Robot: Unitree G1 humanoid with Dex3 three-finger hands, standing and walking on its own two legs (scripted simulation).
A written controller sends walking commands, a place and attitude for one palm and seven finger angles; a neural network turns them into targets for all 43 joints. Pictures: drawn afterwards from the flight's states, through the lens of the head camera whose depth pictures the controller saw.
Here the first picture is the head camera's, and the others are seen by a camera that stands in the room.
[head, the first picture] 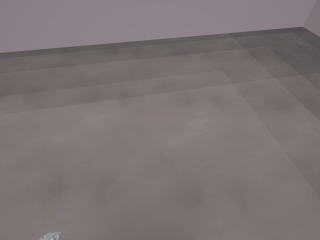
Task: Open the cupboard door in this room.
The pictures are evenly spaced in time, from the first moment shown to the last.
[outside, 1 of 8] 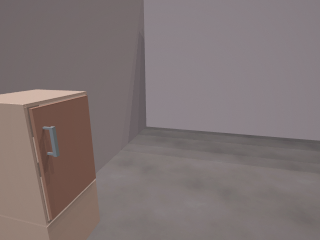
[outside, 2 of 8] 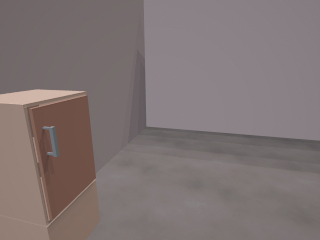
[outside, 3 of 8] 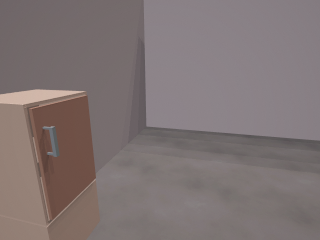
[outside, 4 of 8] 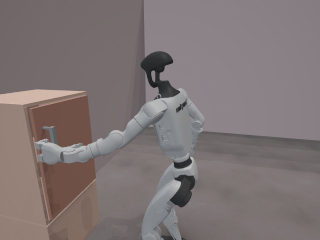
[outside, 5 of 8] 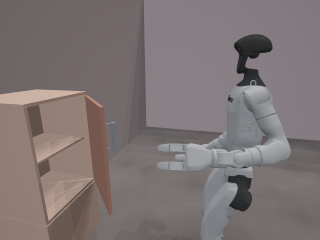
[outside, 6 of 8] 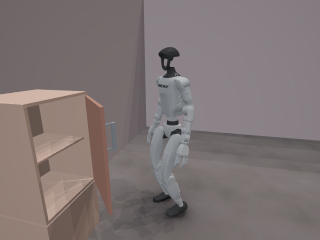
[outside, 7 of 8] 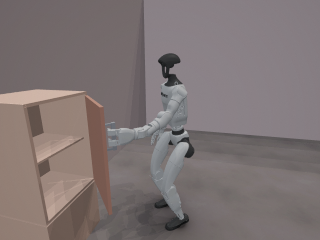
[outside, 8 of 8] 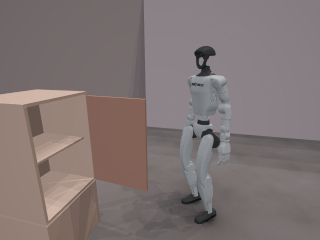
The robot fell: no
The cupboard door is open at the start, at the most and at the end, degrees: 0 87 85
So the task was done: yes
